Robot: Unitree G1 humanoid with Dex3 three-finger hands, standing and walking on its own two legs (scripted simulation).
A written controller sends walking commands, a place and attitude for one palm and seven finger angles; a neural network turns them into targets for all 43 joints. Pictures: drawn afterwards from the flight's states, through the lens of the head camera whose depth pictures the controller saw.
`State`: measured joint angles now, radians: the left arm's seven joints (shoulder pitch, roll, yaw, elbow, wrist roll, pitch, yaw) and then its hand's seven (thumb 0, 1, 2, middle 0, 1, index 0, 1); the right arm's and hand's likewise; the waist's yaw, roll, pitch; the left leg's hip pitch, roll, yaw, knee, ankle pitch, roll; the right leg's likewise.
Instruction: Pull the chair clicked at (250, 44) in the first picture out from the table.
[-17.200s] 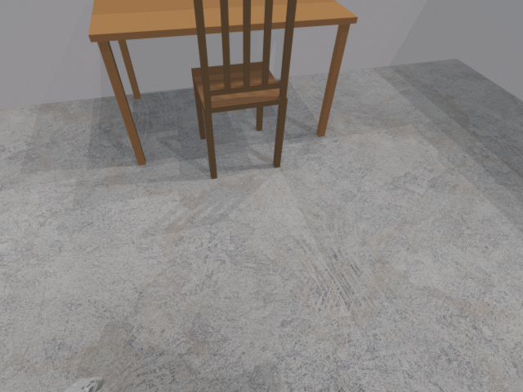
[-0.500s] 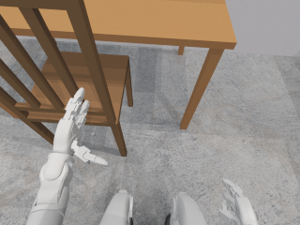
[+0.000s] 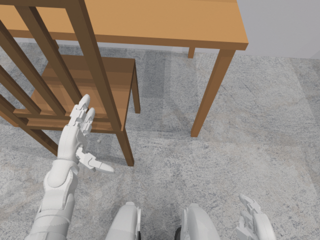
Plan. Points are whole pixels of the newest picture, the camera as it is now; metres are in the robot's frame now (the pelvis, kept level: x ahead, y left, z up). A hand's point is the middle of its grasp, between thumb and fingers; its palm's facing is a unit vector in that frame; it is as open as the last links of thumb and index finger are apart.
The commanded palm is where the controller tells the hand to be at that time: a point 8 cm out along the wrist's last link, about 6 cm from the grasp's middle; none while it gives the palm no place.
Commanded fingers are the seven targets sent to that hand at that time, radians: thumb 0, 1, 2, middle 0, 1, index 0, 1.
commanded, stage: aim the fingers beside a spindle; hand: left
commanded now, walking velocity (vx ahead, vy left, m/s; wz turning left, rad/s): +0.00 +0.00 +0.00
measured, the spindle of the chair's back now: (32, 74) +0.50 +0.36 +0.07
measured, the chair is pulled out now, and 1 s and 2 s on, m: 0.00 0.00 0.00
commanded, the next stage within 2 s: none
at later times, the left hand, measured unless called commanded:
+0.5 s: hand (98, 139) +0.34 +0.16 +0.04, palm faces -0.04 -1.00 -0.04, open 17.0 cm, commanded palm +0.32 +0.22 +0.04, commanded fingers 0.00 -0.50 0.30 -0.06 -0.08 -0.06 -0.08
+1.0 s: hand (101, 146) +0.33 +0.16 +0.02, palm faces -0.06 -1.00 -0.03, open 17.0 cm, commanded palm +0.31 +0.21 +0.04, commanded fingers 0.00 -0.50 0.30 -0.06 -0.08 -0.06 -0.08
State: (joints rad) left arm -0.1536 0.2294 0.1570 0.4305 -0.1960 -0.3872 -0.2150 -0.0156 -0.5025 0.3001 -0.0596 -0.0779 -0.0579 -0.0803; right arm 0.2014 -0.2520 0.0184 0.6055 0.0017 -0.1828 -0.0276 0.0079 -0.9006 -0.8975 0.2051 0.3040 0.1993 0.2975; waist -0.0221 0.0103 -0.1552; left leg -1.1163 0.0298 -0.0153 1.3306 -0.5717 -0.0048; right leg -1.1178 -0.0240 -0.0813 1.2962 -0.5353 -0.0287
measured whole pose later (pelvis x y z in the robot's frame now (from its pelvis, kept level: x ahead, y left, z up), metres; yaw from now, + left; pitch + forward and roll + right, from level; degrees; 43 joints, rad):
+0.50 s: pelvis +0.00 +0.01 +0.00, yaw +0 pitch +20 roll -2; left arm -0.13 0.21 0.12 0.34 -0.16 -0.42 -0.15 -0.02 -0.50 0.30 -0.06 -0.08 -0.06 -0.08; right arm 0.19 -0.24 0.02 0.60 -0.01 -0.18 -0.02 0.01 -0.90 -0.90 0.21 0.30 0.20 0.30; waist -0.02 0.01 -0.15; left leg -1.12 0.03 -0.01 1.34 -0.58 0.01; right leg -1.11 -0.03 -0.08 1.29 -0.53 -0.01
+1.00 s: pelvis +0.00 +0.00 +0.00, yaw +0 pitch +20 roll -2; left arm -0.10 0.21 0.11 0.37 -0.17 -0.37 -0.18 -0.02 -0.50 0.30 -0.06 -0.08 -0.06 -0.08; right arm 0.18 -0.25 0.02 0.58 0.00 -0.16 -0.02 0.01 -0.90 -0.90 0.20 0.30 0.20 0.30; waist -0.02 0.01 -0.16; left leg -1.11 0.02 -0.02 1.33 -0.57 0.00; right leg -1.11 -0.03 -0.08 1.29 -0.53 -0.02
